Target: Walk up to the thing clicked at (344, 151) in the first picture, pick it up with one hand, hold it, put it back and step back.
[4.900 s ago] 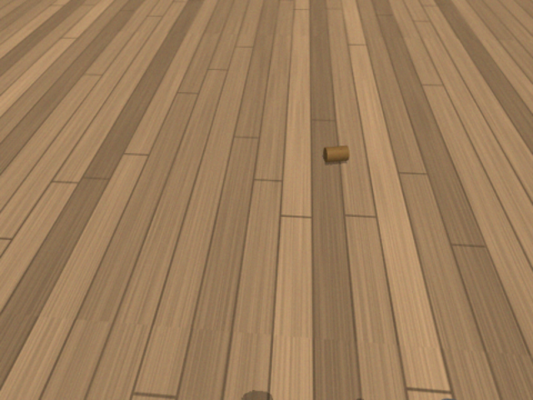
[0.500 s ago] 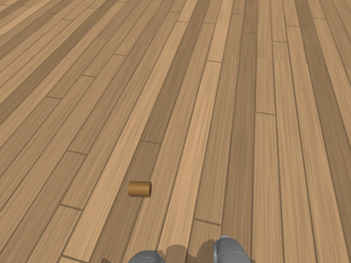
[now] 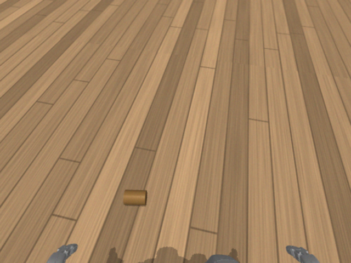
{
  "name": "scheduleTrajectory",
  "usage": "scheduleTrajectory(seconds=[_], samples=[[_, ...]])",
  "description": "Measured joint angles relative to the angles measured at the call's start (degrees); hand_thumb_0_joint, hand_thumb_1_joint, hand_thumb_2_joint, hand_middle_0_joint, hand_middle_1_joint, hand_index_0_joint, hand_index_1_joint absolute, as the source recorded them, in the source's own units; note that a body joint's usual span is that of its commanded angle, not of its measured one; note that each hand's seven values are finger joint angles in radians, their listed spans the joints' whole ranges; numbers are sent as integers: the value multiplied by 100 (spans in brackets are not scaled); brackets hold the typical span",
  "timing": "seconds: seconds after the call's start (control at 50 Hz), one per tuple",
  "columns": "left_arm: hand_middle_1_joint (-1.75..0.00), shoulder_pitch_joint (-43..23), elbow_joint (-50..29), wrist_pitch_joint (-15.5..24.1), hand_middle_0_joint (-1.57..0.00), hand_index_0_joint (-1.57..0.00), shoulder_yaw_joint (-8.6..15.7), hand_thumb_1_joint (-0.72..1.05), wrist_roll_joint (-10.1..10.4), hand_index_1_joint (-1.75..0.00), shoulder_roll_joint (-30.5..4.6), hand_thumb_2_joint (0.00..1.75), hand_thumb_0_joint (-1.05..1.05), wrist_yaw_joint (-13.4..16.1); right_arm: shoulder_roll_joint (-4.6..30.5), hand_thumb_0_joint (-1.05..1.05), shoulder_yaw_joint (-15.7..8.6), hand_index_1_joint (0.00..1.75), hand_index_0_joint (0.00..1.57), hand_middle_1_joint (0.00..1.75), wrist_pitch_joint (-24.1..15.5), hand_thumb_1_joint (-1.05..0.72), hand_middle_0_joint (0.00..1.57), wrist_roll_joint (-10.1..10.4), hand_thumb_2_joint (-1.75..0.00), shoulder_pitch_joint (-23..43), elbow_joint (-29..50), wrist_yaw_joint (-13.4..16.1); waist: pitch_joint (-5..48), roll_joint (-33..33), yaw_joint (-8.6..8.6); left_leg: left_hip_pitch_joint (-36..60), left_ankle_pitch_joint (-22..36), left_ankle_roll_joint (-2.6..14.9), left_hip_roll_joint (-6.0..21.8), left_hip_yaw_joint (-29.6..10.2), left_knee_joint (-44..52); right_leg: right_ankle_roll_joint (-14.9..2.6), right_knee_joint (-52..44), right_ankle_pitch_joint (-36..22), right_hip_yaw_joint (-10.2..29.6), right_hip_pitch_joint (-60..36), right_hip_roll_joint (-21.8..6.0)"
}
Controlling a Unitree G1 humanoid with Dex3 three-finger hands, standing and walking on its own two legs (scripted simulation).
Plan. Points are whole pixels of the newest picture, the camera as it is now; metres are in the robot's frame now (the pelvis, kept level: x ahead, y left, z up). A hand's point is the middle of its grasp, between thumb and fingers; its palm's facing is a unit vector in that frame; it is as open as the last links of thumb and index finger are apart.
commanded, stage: walk up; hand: left
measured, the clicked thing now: (135, 197) +0.50 +0.24 -0.72
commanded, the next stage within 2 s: none
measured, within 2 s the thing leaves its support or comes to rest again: neither
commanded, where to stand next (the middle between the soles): +0.11 +0.00 m, yaw -1 degrees
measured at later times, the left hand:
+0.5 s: hand out of the picture +0.09 +0.24 -0.14, palm faces -0.05 -0.94 -0.34, open 7.3 cm
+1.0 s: hand out of the picture +0.11 +0.24 -0.14, palm faces -0.07 -0.93 -0.35, open 7.3 cm
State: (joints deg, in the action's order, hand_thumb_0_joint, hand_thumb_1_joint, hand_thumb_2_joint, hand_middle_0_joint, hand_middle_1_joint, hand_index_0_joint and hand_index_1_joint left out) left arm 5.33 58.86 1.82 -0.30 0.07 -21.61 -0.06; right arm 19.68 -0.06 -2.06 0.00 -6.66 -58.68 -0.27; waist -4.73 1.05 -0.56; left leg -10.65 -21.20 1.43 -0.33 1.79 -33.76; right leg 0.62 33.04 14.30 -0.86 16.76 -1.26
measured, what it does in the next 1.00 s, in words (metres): stands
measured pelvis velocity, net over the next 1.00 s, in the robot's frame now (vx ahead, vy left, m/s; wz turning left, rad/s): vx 0.02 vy -0.01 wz -0.06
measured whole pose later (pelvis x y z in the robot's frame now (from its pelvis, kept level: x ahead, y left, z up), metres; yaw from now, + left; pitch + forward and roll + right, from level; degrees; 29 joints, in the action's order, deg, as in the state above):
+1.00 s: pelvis +0.02 -0.01 +0.01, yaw -3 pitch -2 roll +1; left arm 8.3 62.9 0.4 1.5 -1.8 -20.5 -1.4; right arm 21.0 -2.7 -1.3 -1.6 -10.2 -62.1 -1.5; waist -1.5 0.0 0.0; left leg -2.4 -19.1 1.9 0.6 4.8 -23.8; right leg -1.4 33.5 21.0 0.9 14.2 0.2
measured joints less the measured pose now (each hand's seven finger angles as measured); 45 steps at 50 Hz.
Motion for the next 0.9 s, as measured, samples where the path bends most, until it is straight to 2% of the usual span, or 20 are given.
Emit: scheduleTrajectory(seconds=[0.18, 0.42, 0.9], samples=[[-30, -237, 252, -70, -21, -21, -42, 91, -19, -30, 22, 90, 0, 2, 110, 1, -46, 30, 20, 30, 61, -90, 20, -14, -90, 263, -290, 18, 49, -11, 21, 367, 302, -9, -21, 87, 633, 11, -493, -251, 85, -279, 1], [-30, -125, 577, -104, -21, -21, 0, 91, -65, -30, 117, 90, 1, -23, 140, 1, -80, 29, 20, 30, 117, -90, 20, -52, -90, 192, -564, -9, 116, -78, 35, 704, 555, -78, 27, 127, 1167, -39, -910, -452, 115, -546, 64], [-30, -18, 613, -115, -21, -21, 83, 91, -102, -30, 220, 90, 1, -25, 57, 1, -133, 29, 20, 30, 135, -90, 20, -91, -90, -8, -614, -25, 181, -124, 53, 812, 545, -86, 101, 210, 1314, -94, -1035, -458, 183, -607, 155]])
